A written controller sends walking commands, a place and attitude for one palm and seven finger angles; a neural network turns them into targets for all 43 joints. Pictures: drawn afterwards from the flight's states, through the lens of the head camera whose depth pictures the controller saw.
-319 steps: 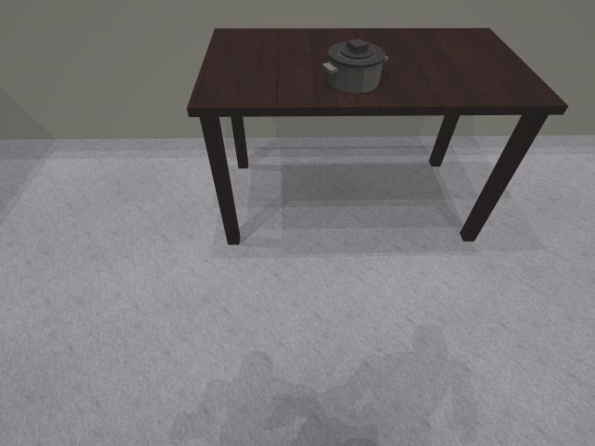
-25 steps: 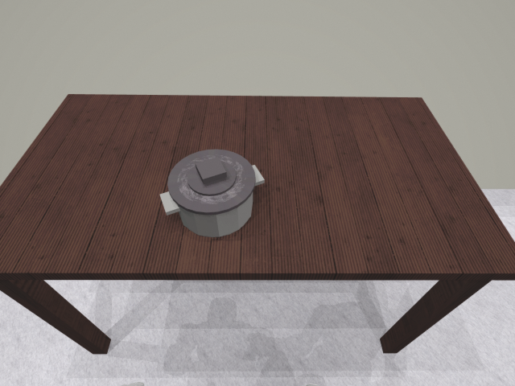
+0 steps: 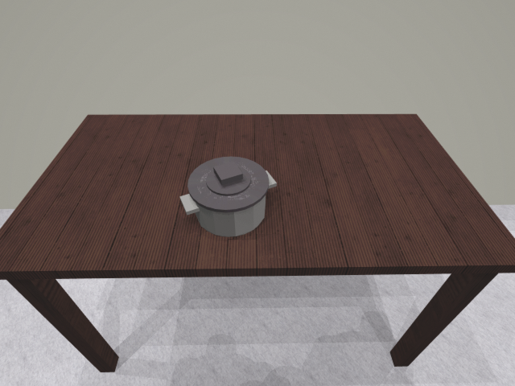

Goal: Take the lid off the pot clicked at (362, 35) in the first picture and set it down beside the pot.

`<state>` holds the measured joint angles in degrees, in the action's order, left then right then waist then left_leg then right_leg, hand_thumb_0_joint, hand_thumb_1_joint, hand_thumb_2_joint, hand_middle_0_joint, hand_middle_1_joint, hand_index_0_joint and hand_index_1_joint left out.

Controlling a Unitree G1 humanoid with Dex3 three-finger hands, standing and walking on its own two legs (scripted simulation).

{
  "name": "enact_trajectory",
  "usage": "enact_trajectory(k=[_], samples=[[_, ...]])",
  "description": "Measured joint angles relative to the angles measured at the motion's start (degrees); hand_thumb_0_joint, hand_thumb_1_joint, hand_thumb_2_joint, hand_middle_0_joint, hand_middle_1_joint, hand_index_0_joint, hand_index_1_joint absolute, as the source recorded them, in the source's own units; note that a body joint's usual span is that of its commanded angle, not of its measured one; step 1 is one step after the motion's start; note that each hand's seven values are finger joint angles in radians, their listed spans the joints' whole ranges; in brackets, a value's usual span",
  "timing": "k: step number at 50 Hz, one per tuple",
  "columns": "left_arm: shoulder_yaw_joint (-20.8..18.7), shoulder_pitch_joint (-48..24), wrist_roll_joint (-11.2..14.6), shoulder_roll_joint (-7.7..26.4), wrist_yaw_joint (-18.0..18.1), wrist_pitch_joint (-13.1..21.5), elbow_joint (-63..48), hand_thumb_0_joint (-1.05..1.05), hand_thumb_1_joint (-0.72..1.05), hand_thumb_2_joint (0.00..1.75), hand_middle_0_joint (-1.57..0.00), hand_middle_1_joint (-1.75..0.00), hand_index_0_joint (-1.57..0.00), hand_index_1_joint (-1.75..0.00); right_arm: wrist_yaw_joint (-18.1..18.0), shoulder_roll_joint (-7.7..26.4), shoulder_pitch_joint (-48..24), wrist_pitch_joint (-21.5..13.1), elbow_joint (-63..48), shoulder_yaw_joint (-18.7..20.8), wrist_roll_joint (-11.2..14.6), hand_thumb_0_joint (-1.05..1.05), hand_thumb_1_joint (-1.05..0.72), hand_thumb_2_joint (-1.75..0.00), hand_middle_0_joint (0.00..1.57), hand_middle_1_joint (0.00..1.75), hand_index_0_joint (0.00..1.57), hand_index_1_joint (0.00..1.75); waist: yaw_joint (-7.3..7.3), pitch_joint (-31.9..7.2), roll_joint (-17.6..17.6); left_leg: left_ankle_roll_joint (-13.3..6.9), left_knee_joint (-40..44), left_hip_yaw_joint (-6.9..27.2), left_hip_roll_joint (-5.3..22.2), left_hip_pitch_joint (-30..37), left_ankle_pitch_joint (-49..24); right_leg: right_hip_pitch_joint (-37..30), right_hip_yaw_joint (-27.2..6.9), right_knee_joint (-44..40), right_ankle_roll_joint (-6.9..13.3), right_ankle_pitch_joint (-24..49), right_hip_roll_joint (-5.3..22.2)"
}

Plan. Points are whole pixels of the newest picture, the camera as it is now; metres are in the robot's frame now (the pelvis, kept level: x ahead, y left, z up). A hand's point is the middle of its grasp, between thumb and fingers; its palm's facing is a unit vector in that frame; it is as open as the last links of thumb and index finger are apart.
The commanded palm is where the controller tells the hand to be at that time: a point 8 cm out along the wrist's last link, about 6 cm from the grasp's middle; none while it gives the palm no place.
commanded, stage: come to a stop and stand still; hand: left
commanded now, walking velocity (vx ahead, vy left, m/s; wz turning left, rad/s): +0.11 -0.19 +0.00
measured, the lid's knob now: (228, 172) +0.53 +0.11 +0.05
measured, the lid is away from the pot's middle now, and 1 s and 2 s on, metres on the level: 0.00 0.00 0.00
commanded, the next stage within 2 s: look again from close up in 0.22 s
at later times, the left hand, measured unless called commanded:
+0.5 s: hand out of the picture +0.01 +0.16 -0.15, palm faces +0.02 -0.97 -0.23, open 7.3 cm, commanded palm none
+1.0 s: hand out of the picture +0.02 +0.16 -0.15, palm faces +0.03 -0.97 -0.22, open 7.4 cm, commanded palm none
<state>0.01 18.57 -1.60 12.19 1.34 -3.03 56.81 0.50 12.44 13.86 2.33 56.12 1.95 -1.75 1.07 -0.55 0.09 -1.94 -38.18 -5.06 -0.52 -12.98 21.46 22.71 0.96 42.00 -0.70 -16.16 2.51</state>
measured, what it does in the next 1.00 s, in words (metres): steps on the spot: right foot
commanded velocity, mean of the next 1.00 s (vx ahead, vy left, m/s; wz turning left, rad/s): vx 0.00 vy -0.01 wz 0.00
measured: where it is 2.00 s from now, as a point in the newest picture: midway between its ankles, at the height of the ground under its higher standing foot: outside the picture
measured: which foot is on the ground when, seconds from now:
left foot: down 0.00-1.00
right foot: up 0.00-0.02, down 0.04-1.00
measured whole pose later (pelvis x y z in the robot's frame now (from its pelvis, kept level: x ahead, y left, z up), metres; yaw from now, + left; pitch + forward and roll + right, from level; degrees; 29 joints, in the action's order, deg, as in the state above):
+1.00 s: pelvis +0.03 -0.01 +0.02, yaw +0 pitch -1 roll +1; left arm 1.0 18.3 -0.5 7.3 2.4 1.2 63.5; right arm -0.9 8.2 17.6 -1.8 66.0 0.6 -0.8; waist -0.4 -1.0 -2.4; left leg -0.7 -24.5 -4.2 0.1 -8.1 15.6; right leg 13.3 4.0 26.6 2.6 -12.7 -0.5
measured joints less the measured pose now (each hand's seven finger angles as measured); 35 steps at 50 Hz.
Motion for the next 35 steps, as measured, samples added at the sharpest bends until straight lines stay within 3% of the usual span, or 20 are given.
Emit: enact_trajectory(k=[3, 6, 11, 23, 35], samples=[[-0.1, 4.0, -0.4, -0.4, -0.2, 0.5, 0.5, 0.00, 0.91, 0.90, -0.20, -0.30, -0.19, -0.30, -0.1, 0.7, -1.4, 0.2, -0.7, 0.0, 0.1, 0.01, -0.91, -0.90, 0.20, 0.30, 0.20, 0.30, 0.94, -1.3, -0.6, -0.2, -0.1, -1.8, 0.0, -0.8, 0.2, -2.9, 0.6, -1.6, 1.3, -1.6, -1.6], [0.3, 6.4, -0.4, -1.8, -0.3, 1.1, 1.6, 0.00, 0.91, 0.90, -0.20, -0.30, -0.19, -0.30, -0.6, 1.3, -2.8, -0.3, -1.3, 0.3, 0.4, 0.01, -0.91, -0.90, 0.20, 0.30, 0.20, 0.30, 0.71, -0.7, -2.9, -0.1, 1.3, -1.5, 0.7, -0.8, -0.9, -3.4, 1.0, -4.2, 2.6, 0.1, -2.4], [0.6, 8.4, 0.2, -3.2, -0.1, 1.7, 3.3, 0.01, 0.90, 0.90, -0.20, -0.30, -0.19, -0.30, -1.1, 0.3, -1.7, -1.7, -0.9, -0.2, 0.5, 0.01, -0.91, -0.90, 0.19, 0.30, 0.20, 0.30, 0.06, -1.0, -3.3, 0.0, 5.1, -0.6, 0.4, -0.7, -3.1, -4.1, 1.8, -8.4, 2.8, 2.1, -2.4], [1.5, 1.7, 1.1, -6.1, 0.5, 4.4, 5.0, 0.01, 0.90, 0.90, -0.20, -0.30, -0.20, -0.30, -1.3, -2.5, 4.4, -3.3, 7.8, -1.4, 0.8, 0.01, -0.92, -0.90, 0.19, 0.30, 0.20, 0.30, -1.43, -0.3, -3.4, 0.3, 12.1, 0.5, -0.4, 2.7, -5.9, -7.2, 2.7, -13.6, 2.6, 3.5, -1.9], [0.9, -1.9, 1.4, -4.1, 1.4, 4.7, 5.9, 0.01, 0.92, 0.90, -0.20, -0.30, -0.20, -0.30, -1.3, -5.0, 6.2, -3.8, 11.2, -1.8, 0.8, 0.01, -0.91, -0.90, 0.19, 0.30, 0.20, 0.30, -2.40, -0.2, -3.0, 1.1, 13.1, 0.8, 0.2, 4.4, -5.5, -8.7, 3.0, -14.3, 3.2, 2.9, -2.5]])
